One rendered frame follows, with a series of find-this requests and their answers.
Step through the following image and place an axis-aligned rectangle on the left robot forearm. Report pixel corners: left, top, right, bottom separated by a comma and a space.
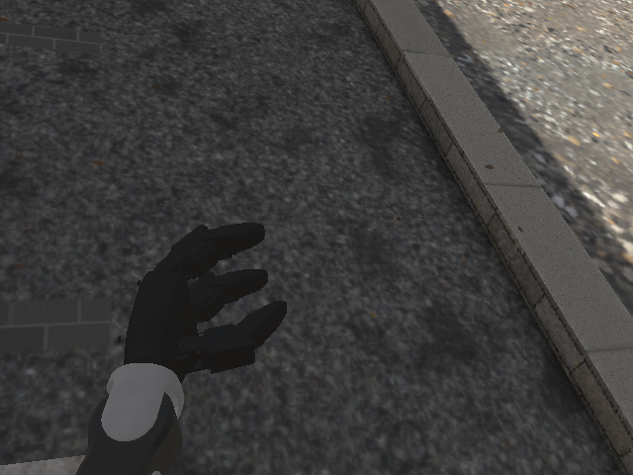
75, 363, 184, 475

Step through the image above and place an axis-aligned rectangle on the robot left hand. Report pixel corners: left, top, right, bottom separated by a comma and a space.
118, 223, 287, 384

